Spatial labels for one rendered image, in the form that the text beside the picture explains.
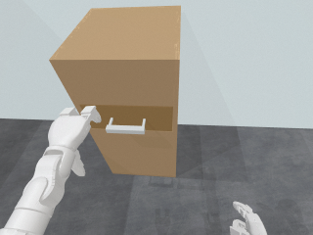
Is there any right robot hand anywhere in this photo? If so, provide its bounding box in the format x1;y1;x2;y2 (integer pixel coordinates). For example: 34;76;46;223
230;201;267;235

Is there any drawer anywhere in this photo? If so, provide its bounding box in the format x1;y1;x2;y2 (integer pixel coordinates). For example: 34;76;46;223
80;104;173;131

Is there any left robot hand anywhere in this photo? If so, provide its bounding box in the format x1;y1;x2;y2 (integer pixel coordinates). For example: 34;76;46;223
48;106;102;176

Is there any handle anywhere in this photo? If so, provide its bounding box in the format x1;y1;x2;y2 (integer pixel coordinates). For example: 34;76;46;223
106;117;146;135

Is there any cabinet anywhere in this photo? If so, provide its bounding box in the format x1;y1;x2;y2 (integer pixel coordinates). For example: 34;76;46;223
49;5;181;177

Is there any left robot forearm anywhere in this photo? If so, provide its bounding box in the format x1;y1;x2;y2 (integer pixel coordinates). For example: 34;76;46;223
0;145;76;235

